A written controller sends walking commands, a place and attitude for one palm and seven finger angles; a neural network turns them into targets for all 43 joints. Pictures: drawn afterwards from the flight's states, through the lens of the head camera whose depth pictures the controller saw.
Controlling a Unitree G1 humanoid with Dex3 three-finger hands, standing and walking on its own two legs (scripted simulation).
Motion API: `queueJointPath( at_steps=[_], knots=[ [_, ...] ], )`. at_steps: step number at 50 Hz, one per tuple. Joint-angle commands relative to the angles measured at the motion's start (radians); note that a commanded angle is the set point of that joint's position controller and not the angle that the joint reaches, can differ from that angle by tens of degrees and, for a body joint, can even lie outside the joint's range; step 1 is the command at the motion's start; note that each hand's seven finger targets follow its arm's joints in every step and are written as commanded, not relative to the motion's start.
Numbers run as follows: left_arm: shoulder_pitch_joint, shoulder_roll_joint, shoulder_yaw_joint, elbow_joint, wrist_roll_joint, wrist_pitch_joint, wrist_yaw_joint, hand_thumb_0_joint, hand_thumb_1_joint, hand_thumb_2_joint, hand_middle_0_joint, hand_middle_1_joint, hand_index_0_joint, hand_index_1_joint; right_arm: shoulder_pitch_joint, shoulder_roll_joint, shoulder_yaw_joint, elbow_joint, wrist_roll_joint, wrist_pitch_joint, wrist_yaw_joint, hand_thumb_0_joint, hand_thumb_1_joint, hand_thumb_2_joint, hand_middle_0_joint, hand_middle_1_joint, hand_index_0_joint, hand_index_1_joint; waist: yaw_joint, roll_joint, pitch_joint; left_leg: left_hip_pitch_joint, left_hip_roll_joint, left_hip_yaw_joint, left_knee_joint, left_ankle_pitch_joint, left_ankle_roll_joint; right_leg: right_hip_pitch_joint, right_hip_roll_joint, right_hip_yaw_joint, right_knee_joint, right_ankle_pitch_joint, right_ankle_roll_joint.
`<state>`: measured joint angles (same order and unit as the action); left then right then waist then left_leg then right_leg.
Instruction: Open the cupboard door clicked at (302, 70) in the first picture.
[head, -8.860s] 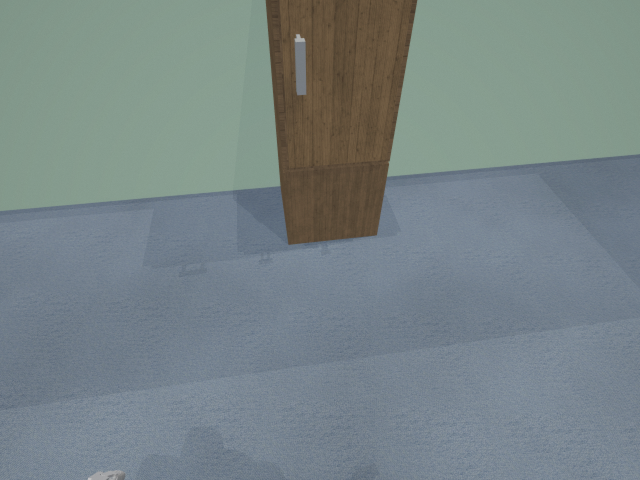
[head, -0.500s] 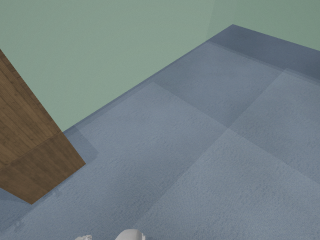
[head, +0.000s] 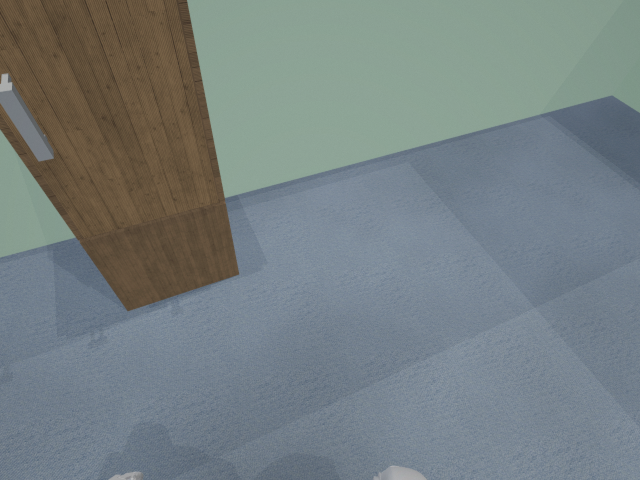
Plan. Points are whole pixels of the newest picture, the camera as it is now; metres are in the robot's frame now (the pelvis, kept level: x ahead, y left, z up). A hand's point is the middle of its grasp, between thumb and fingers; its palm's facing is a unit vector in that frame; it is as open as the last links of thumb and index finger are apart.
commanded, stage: turn to face it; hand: left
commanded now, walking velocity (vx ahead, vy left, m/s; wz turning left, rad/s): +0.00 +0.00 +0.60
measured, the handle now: (26, 117) +0.66 +0.59 +0.02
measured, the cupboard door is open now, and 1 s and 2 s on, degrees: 0 0 0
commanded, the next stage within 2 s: take the last steps up to it in 0.80 s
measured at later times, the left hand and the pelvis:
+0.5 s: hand out of the picture +0.00 +0.17 -0.15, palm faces +0.32 -0.91 -0.27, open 7.4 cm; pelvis -0.02 -0.04 +0.00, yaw +18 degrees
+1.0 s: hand out of the picture -0.08 +0.19 -0.16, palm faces +0.49 -0.84 -0.24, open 7.4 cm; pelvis -0.05 -0.02 +0.00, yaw +28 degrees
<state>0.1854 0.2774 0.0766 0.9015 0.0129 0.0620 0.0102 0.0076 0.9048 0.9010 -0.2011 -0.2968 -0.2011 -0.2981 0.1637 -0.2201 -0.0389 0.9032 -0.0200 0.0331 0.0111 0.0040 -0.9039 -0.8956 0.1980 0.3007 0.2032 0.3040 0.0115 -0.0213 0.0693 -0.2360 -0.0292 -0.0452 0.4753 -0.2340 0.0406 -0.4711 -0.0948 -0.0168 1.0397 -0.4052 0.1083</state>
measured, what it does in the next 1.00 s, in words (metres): steps on the spot, turning left: right foot, then left foot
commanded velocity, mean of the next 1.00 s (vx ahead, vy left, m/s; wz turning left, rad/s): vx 0.04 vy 0.00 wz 0.37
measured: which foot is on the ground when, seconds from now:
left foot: down 0.00-0.20, up 0.22-0.60, down 0.62-1.00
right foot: up 0.00-0.18, down 0.20-0.62, up 0.64-1.00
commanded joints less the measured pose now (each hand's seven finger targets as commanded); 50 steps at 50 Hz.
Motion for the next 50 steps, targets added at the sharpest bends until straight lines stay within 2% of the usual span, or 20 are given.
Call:
queueJointPath(
  at_steps=[1,6,8,9,10,11,12,14,15,19,25,28,29,30,31,33,36,38,46,50],
  knots=[
    [-0.062,0.061,0.007,-0.114,-0.002,-0.034,0.007,0.0,0.9,0.9,-0.2,-0.3,-0.2,-0.3,0.051,-0.224,-0.075,-0.049,-0.002,-0.015,-0.016,0.0,-0.9,-0.9,0.2,0.3,0.2,0.3,-0.052,0.172,-0.105,0.137,0.243,-0.281,-0.112,0.395,0.136,-0.042,0.025,0.009,-0.117,-0.029,-0.004],
    [-0.009,0.055,0.003,-0.119,-0.011,-0.047,0.013,0.0,0.9,0.9,-0.2,-0.3,-0.2,-0.3,0.018,-0.221,-0.083,-0.066,-0.004,-0.007,-0.015,0.0,-0.9,-0.9,0.2,0.3,0.2,0.3,-0.024,0.199,-0.136,0.047,0.204,-0.344,-0.04,0.464,0.116,0.156,0.082,-0.006,-0.382,0.016,-0.025],
    [0.073,0.087,0.01,-0.105,-0.01,-0.064,0.018,0.0,0.9,0.9,-0.2,-0.3,-0.2,-0.3,-0.003,-0.195,-0.081,-0.076,0.007,-0.007,-0.012,0.0,-0.9,-0.9,0.2,0.3,0.2,0.3,0.025,0.132,-0.161,-0.079,0.144,-0.324,0.054,0.343,0.054,0.365,0.051,0.011,-0.641,0.201,-0.033],
    [0.105,0.165,0.025,-0.102,0.005,-0.077,0.026,0.0,0.9,0.9,-0.2,-0.3,-0.2,-0.3,0.026,-0.13,-0.073,-0.086,0.017,-0.01,-0.005,0.0,-0.9,-0.9,0.2,0.3,0.2,0.3,0.033,-0.088,-0.193,-0.263,0.04,-0.202,0.224,0.052,-0.023,0.544,-0.161,0.204,-0.75,0.248,-0.091],
    [0.104,0.228,0.033,-0.11,0.013,-0.075,0.028,0.0,0.9,0.9,-0.2,-0.3,-0.2,-0.3,0.026,-0.102,-0.068,-0.114,0.011,-0.01,-0.003,0.0,-0.9,-0.9,0.2,0.3,0.2,0.3,0.033,-0.265,-0.164,-0.385,-0.072,-0.036,0.449,-0.362,-0.086,0.506,-0.402,0.404,-0.765,0.387,-0.219],
    [0.086,0.199,0.029,-0.117,0.004,-0.073,0.03,0.0,0.9,0.9,-0.2,-0.3,-0.2,-0.3,0.02,-0.15,-0.081,-0.1,-0.001,0.003,-0.005,0.0,-0.9,-0.9,0.2,0.3,0.2,0.3,0.026,-0.205,-0.14,-0.349,-0.013,-0.088,0.61,-0.355,-0.076,0.378,-0.398,0.363,-0.767,0.337,-0.261],
    [0.023,0.169,0.027,-0.128,0.004,-0.066,0.033,0.0,0.9,0.9,-0.2,-0.3,-0.2,-0.3,0.022,-0.141,-0.084,-0.089,0.001,0.013,-0.002,0.0,-0.9,-0.9,0.2,0.3,0.2,0.3,-0.005,-0.183,-0.1,-0.344,0.004,-0.074,0.697,-0.311,-0.076,0.312,-0.357,0.321,-0.77,0.285,-0.257],
    [-0.054,0.104,0.005,-0.139,0.006,-0.068,0.027,0.0,0.9,0.9,-0.2,-0.3,-0.2,-0.3,0.032,-0.131,-0.078,-0.051,-0.004,0.023,0.016,0.0,-0.9,-0.9,0.2,0.3,0.2,0.3,-0.038,-0.141,-0.005,-0.34,0.041,-0.029,0.778,-0.174,-0.092,0.232,-0.247,0.128,-0.75,0.281,-0.222],
    [-0.049,0.094,0.001,-0.139,0.007,-0.072,0.025,0.0,0.9,0.9,-0.2,-0.3,-0.2,-0.3,0.043,-0.12,-0.074,-0.044,-0.004,0.025,0.021,0.0,-0.9,-0.9,0.2,0.3,0.2,0.3,-0.039,-0.149,-0.007,-0.332,0.041,-0.009,0.776,-0.146,-0.1,0.233,-0.225,0.079,-0.743,0.309,-0.21],
    [0.011,0.119,0.009,-0.109,0.014,-0.069,0.028,0.0,0.9,0.9,-0.2,-0.3,-0.2,-0.3,-0.001,-0.102,-0.064,-0.046,0.0,0.031,0.025,0.0,-0.9,-0.9,0.2,0.3,0.2,0.3,-0.008,-0.165,-0.012,-0.291,0.057,0.049,0.625,-0.17,-0.116,0.272,-0.237,0.013,-0.74,0.309,-0.218],
    [0.096,0.168,0.025,-0.058,0.021,-0.06,0.021,0.0,0.9,0.9,-0.2,-0.3,-0.2,-0.3,-0.062,-0.078,-0.04,-0.058,0.012,0.011,0.019,0.0,-0.9,-0.9,0.2,0.3,0.2,0.3,0.039,-0.208,-0.064,-0.171,0.042,0.126,0.326,-0.236,-0.099,0.344,-0.271,-0.023,-0.654,0.522,-0.239],
    [0.082,0.162,0.03,-0.039,0.014,-0.052,0.019,0.0,0.9,0.9,-0.2,-0.3,-0.2,-0.3,0.024,-0.088,-0.036,-0.034,0.011,-0.005,0.01,0.0,-0.9,-0.9,0.2,0.3,0.2,0.3,-0.006,-0.185,-0.115,-0.011,0.032,0.145,0.061,-0.083,-0.082,0.322,-0.244,-0.083,-0.525,0.535,-0.175],
    [0.081,0.143,0.027,-0.04,0.003,-0.046,0.016,0.0,0.9,0.9,-0.2,-0.3,-0.2,-0.3,0.074,-0.126,-0.045,-0.02,0.009,-0.016,0.01,0.0,-0.9,-0.9,0.2,0.3,0.2,0.3,-0.038,-0.076,-0.145,0.13,0.064,0.112,-0.076,0.058,-0.069,0.235,-0.217,-0.124,-0.411,0.448,-0.125],
    [0.108,0.078,0.017,-0.065,-0.005,-0.039,0.01,0.0,0.9,0.9,-0.2,-0.3,-0.2,-0.3,0.102,-0.232,-0.068,-0.023,0.0,-0.026,0.005,0.0,-0.9,-0.9,0.2,0.3,0.2,0.3,-0.049,0.22,-0.175,0.279,0.305,-0.207,-0.127,0.322,0.028,-0.005,-0.089,-0.176,-0.206,0.088,-0.046],
    [0.049,0.038,-0.007,-0.095,0.002,-0.034,0.01,0.0,0.9,0.9,-0.2,-0.3,-0.2,-0.3,0.15,-0.299,-0.08,-0.013,0.003,-0.018,-0.001,0.0,-0.9,-0.9,0.2,0.3,0.2,0.3,-0.078,0.323,-0.154,0.228,0.452,-0.32,-0.147,0.543,0.139,-0.084,-0.036,-0.112,-0.059,-0.265,-0.028],
    [-0.021,0.051,-0.001,-0.071,0.004,-0.022,0.019,0.0,0.9,0.9,-0.2,-0.3,-0.2,-0.3,0.116,-0.247,-0.066,0.001,-0.003,-0.02,-0.023,0.0,-0.9,-0.9,0.2,0.3,0.2,0.3,-0.078,0.288,-0.103,0.119,0.388,-0.286,-0.155,0.391,0.152,-0.096,-0.035,-0.007,0.073,-0.187,-0.042],
    [0.046,0.048,0.001,-0.008,0.003,-0.026,0.003,0.0,0.9,0.9,-0.2,-0.3,-0.2,-0.3,0.0,-0.177,-0.037,-0.02,-0.001,-0.027,-0.029,0.0,-0.9,-0.9,0.2,0.3,0.2,0.3,-0.012,0.178,-0.061,0.069,0.277,-0.145,-0.162,0.37,0.111,-0.044,-0.025,-0.015,0.081,-0.02,-0.035],
    [0.058,0.045,-0.003,0.006,0.001,-0.026,0.002,0.0,0.9,0.9,-0.2,-0.3,-0.2,-0.3,0.011,-0.173,-0.036,-0.016,0.003,-0.031,-0.031,0.0,-0.9,-0.9,0.2,0.3,0.2,0.3,-0.014,0.163,-0.082,0.09,0.266,-0.128,-0.163,0.393,0.114,-0.016,-0.016,-0.018,0.035,-0.01,-0.029],
    [0.04,0.0,-0.019,0.002,-0.002,-0.032,0.008,0.0,0.9,0.9,-0.2,-0.3,-0.2,-0.3,0.045,-0.159,-0.041,0.018,-0.004,-0.02,-0.029,0.0,-0.9,-0.9,0.2,0.3,0.2,0.3,-0.034,0.175,-0.091,0.079,0.267,-0.21,-0.177,0.223,0.132,0.095,0.032,-0.028,-0.236,-0.047,-0.039],
    [0.149,-0.023,-0.026,0.056,0.007,-0.056,-0.002,0.0,0.9,0.9,-0.2,-0.3,-0.2,-0.3,0.041,-0.135,-0.04,0.039,-0.004,-0.022,-0.026,0.0,-0.9,-0.9,0.2,0.3,0.2,0.3,0.012,0.162,-0.066,-0.101,0.214,-0.23,-0.181,-0.239,0.091,0.332,0.073,-0.073,-0.507,0.055,-0.059]
  ],
)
